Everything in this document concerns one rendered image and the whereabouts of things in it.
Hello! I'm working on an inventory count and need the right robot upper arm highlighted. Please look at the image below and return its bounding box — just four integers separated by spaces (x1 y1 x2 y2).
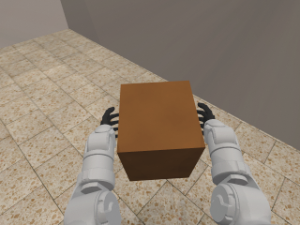
209 182 278 225

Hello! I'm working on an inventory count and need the left robot upper arm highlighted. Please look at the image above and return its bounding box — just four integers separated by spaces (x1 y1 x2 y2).
64 189 122 225

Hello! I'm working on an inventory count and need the robot left forearm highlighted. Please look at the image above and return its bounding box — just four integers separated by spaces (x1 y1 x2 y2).
63 124 116 224

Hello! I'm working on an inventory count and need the right robot hand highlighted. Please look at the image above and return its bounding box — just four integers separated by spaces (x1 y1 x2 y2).
196 102 216 135

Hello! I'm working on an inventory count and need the robot right forearm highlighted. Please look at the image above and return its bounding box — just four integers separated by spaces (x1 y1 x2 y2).
203 119 271 212

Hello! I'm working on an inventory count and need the carton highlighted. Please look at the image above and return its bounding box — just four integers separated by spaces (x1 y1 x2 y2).
116 81 206 182

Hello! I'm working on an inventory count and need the left robot hand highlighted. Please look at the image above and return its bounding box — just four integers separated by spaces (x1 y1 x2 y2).
100 107 119 139

